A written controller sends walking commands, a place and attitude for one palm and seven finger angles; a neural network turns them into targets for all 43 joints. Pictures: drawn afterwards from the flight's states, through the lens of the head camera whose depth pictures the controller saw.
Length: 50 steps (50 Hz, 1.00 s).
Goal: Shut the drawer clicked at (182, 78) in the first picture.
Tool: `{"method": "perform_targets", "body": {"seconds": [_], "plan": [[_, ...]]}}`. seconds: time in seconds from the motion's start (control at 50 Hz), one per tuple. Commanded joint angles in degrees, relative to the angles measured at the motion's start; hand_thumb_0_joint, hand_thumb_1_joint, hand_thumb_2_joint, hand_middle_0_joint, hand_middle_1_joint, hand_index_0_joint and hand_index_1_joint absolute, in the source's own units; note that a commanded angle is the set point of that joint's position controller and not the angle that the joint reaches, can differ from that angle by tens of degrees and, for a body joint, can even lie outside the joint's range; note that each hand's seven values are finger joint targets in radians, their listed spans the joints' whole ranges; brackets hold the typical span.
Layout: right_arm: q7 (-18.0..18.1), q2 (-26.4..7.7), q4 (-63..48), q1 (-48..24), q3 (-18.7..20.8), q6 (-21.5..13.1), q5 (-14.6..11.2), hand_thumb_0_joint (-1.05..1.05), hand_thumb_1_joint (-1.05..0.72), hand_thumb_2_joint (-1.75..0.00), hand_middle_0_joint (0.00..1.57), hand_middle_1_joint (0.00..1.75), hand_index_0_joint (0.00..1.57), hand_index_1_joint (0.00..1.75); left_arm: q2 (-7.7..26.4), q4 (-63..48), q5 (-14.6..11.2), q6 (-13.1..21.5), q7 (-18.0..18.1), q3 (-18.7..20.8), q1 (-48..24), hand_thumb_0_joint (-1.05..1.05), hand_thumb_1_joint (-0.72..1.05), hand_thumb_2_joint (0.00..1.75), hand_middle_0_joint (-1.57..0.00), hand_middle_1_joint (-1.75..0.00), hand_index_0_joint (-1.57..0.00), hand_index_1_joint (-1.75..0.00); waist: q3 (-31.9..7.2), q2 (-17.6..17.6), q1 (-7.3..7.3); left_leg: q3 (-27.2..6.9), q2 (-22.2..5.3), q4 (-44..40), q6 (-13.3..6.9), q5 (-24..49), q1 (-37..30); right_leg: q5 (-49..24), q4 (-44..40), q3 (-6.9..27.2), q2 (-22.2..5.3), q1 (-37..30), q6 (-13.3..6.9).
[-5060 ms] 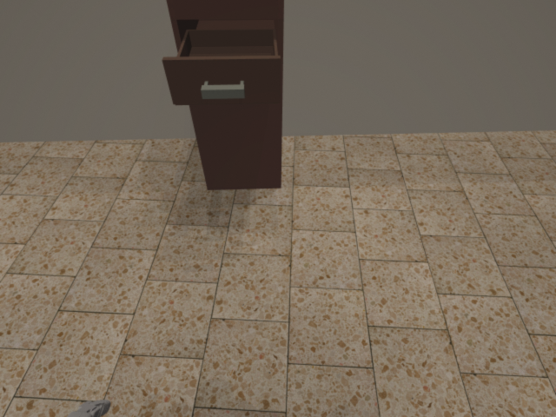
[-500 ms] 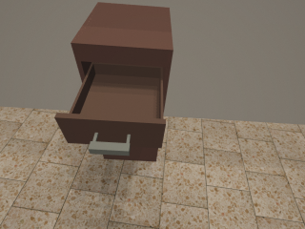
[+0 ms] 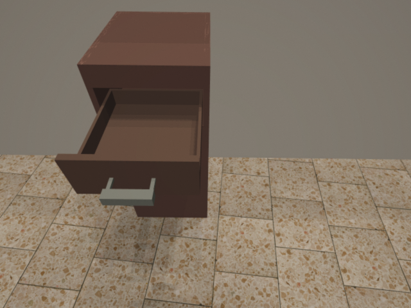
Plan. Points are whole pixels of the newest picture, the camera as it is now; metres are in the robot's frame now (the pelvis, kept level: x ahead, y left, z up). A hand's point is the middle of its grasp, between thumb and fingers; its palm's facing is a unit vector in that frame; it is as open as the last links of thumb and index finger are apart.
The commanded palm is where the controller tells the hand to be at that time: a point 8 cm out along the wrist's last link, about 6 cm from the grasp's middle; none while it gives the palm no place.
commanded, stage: come to a stop and stand still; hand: left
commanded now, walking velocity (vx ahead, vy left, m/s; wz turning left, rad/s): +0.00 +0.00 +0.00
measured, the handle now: (130, 189) +0.39 +0.20 -0.03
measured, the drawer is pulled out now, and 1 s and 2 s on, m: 0.30 0.30 0.30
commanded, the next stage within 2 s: look again from close up in 0.02 s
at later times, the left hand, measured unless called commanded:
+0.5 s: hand out of the picture +0.01 +0.22 -0.18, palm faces +0.02 -0.98 -0.19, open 7.4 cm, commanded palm none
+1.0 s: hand out of the picture -0.05 +0.21 -0.18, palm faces +0.02 -0.99 -0.16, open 7.4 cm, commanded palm none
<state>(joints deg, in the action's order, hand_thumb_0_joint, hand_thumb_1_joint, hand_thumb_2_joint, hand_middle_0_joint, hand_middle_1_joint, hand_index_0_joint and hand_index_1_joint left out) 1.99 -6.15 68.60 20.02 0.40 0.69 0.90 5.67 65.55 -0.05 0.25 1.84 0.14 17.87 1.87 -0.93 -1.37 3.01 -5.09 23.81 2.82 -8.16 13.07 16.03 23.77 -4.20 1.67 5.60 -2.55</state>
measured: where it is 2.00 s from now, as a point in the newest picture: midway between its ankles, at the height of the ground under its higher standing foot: outside the picture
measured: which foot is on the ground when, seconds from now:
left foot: down 0.00-1.00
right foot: down 0.00-1.00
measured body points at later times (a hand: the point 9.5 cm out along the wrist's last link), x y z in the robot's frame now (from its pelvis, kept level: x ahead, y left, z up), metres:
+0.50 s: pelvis -0.01 +0.04 -0.01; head -0.01 +0.06 +0.44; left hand +0.01 +0.27 -0.17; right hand +0.03 -0.19 -0.15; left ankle +0.04 +0.14 -0.74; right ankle -0.03 -0.09 -0.74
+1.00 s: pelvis +0.01 +0.04 -0.01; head +0.02 +0.05 +0.44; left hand -0.05 +0.26 -0.17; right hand +0.00 -0.18 -0.16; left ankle +0.04 +0.14 -0.74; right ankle -0.03 -0.09 -0.74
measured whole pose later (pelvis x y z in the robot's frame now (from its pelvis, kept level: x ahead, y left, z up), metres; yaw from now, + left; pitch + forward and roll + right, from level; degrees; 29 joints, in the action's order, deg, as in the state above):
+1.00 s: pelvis +0.01 +0.04 -0.01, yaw -1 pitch +0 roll +0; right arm 0.7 -8.6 63.2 17.2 0.3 0.4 1.1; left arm 9.1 62.3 1.3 0.3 0.8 0.0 24.4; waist 0.6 1.3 0.5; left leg 2.9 -0.1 30.5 -1.8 -13.8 16.8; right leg 19.3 29.7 -1.8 -1.6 10.3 0.1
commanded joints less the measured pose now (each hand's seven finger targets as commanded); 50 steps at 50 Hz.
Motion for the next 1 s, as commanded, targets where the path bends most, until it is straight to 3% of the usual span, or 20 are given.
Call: {"method": "perform_targets", "body": {"seconds": [0.0,0.08,0.1,0.12,0.14,0.16,0.18,0.22,0.24,0.3,0.42,0.66,0.72,0.76,0.82,0.9,0.98], "plan": [[0.21,-3.84,-1.76,2.66,0.70,-0.71,0.00,0.00,-0.90,-0.90,0.20,0.30,0.20,0.30,5.48,-0.93,0.13,0.74,0.63,1.20,4.68,0.00,0.90,0.90,-0.20,-0.30,-0.20,-0.30,5.32,1.64,0.99,-2.04,-1.07,-1.76,-2.10,0.72,-2.51,0.23,-9.38,7.40,-7.86,9.83,0.06],[0.30,-3.83,-2.00,2.83,0.72,-0.89,-0.08,0.00,-0.90,-0.90,0.20,0.30,0.20,0.30,5.27,-0.99,0.18,0.80,0.67,1.14,5.13,0.00,0.90,0.90,-0.20,-0.30,-0.20,-0.30,4.31,1.30,1.01,-2.23,-1.32,-1.73,-2.24,2.06,-3.02,-2.02,-8.54,7.11,-7.68,9.07,0.16],[-0.51,-5.54,-7.05,-6.24,0.45,-2.07,-0.33,0.00,-0.90,-0.90,0.20,0.30,0.20,0.30,7.24,-0.25,1.50,2.72,2.56,0.86,9.90,0.00,0.90,0.90,-0.20,-0.30,-0.20,-0.30,7.97,4.95,4.62,-0.25,0.13,13.23,-0.68,-5.07,6.63,-34.01,-8.12,14.25,-12.36,9.20,4.49],[-0.52,-3.79,-10.47,-3.60,0.31,-1.57,-0.15,0.00,-0.90,-0.90,0.20,0.30,0.20,0.30,9.46,-2.28,1.63,3.14,2.54,1.28,7.39,0.00,0.90,0.90,-0.20,-0.30,-0.20,-0.30,5.64,4.22,0.07,-0.61,1.19,11.50,-1.22,-9.27,6.89,-51.08,-3.86,11.91,-15.00,3.59,2.26],[-0.45,-2.88,-9.78,1.02,0.35,-1.89,-0.22,0.00,-0.90,-0.90,0.20,0.30,0.20,0.30,9.03,-3.57,1.17,3.38,2.30,1.08,7.48,0.00,0.90,0.90,-0.20,-0.30,-0.20,-0.30,-4.11,6.31,-0.50,-0.23,1.77,9.50,-3.18,-8.26,2.99,-51.09,0.66,9.99,-13.96,-1.48,-0.11],[-0.33,-3.65,-9.53,2.02,0.47,-2.06,-0.37,0.00,-0.90,-0.90,0.20,0.30,0.20,0.30,8.34,-4.50,0.68,3.36,2.06,0.91,5.82,0.00,0.90,0.90,-0.20,-0.30,-0.20,-0.30,-7.85,7.42,-0.80,-0.81,2.40,8.38,-3.53,-4.38,0.61,-47.75,2.85,7.57,-11.84,-3.29,-1.00],[-0.25,-4.43,-9.36,2.14,0.61,-1.99,-0.50,0.00,-0.90,-0.90,0.20,0.30,0.20,0.30,7.90,-5.17,0.52,3.09,1.89,0.87,5.31,0.00,0.90,0.90,-0.20,-0.30,-0.20,-0.30,-7.99,7.54,-0.55,-1.50,1.84,7.06,-3.85,-1.79,-0.73,-38.30,2.79,7.31,-10.60,-1.58,-1.06],[-0.15,-5.67,-9.49,1.42,0.64,-1.82,-0.22,0.00,-0.90,-0.90,0.20,0.30,0.20,0.30,6.67,-5.90,0.86,1.99,1.77,0.74,4.75,0.00,0.90,0.90,-0.20,-0.30,-0.20,-0.30,-0.26,4.19,-0.20,-2.98,-0.33,5.02,-4.30,1.33,-0.48,-18.11,0.81,6.69,-7.98,6.19,-0.94],[-0.27,-6.13,-9.37,0.67,0.55,-1.74,-0.15,0.00,-0.90,-0.90,0.20,0.30,0.20,0.30,6.50,-5.92,0.88,1.68,1.60,0.59,5.14,0.00,0.90,0.90,-0.20,-0.30,-0.20,-0.30,2.36,0.27,0.50,-3.93,-0.30,4.43,-4.39,1.35,1.11,-10.77,0.17,6.61,-7.17,7.84,-0.70],[-0.58,-7.03,-10.58,-1.05,0.58,-1.29,-0.12,0.00,-0.90,-0.90,0.20,0.30,0.20,0.30,7.25,-6.38,0.99,1.20,1.25,0.63,5.25,0.00,0.90,0.90,-0.20,-0.30,-0.20,-0.30,6.14,-1.10,0.84,-5.76,-0.06,1.80,-4.71,-4.28,4.04,0.66,-1.53,7.13,-6.23,10.67,-0.77],[-0.69,-9.26,-11.39,-1.80,0.63,-1.67,-0.01,0.00,-0.90,-0.90,0.20,0.30,0.20,0.30,8.01,-7.52,1.16,0.64,0.94,0.54,5.06,0.00,0.90,0.90,-0.20,-0.30,-0.20,-0.30,3.06,-1.38,1.37,-8.36,-1.18,-1.52,-5.59,-3.70,3.57,-0.17,0.05,5.09,-5.81,7.20,0.24],[-1.11,-11.11,-10.69,-3.92,0.53,-1.60,-0.20,0.00,-0.90,-0.90,0.20,0.30,0.20,0.30,9.03,-7.27,1.08,0.44,0.33,0.16,5.66,0.00,0.90,0.90,-0.20,-0.30,-0.20,-0.30,2.16,-0.38,1.91,-9.80,-1.20,-6.93,-5.69,-11.83,3.33,0.06,-1.46,4.35,-6.71,6.23,1.29],[-1.16,-11.68,-9.57,-2.96,0.88,-0.98,0.00,0.00,-0.90,-0.90,0.20,0.30,0.20,0.30,8.72,-6.30,1.48,0.24,-0.03,0.13,6.82,0.00,0.90,0.90,-0.20,-0.30,-0.20,-0.30,2.15,-0.62,1.47,-11.21,-2.11,-9.25,-6.22,-23.18,3.24,7.96,0.30,2.51,-5.13,7.67,1.15],[-1.11,-12.61,-9.18,-2.82,1.27,-0.63,0.21,0.00,-0.90,-0.90,0.20,0.30,0.20,0.30,8.16,-6.23,1.75,0.02,-0.26,0.17,7.48,0.00,0.90,0.90,-0.20,-0.30,-0.20,-0.30,3.38,-2.60,1.51,-13.31,-3.43,-11.25,-7.21,-29.21,4.77,10.49,2.77,1.29,-3.89,9.28,0.89],[-0.96,-12.32,-8.97,-2.78,1.65,-0.51,0.30,0.00,-0.90,-0.90,0.20,0.30,0.20,0.30,7.39,-5.61,1.88,0.07,-0.65,0.33,9.25,0.00,0.90,0.90,-0.20,-0.30,-0.20,-0.30,3.87,-2.35,1.99,-13.78,-3.92,-10.77,-8.31,-29.51,5.71,9.53,3.61,1.13,-3.21,9.65,0.33],[-0.91,-10.69,-8.61,-2.67,1.61,-1.13,0.27,0.00,-0.90,-0.90,0.20,0.30,0.20,0.30,7.09,-4.71,1.53,0.75,-0.85,0.48,11.02,0.00,0.90,0.90,-0.20,-0.30,-0.20,-0.30,4.17,-1.07,2.22,-10.22,-2.22,-6.15,-7.84,-25.04,6.69,9.90,0.62,4.17,-4.70,9.06,-0.66],[-0.99,-7.94,-8.81,-2.80,1.10,-1.97,0.02,0.00,-0.90,-0.90,0.20,0.30,0.20,0.30,8.13,-3.76,1.24,1.36,-0.61,0.92,12.07,0.00,0.90,0.90,-0.20,-0.30,-0.20,-0.30,4.69,5.87,1.94,-3.46,1.82,4.17,-6.39,-15.09,7.73,8.74,-4.02,10.31,-8.29,8.01,-2.54]]}}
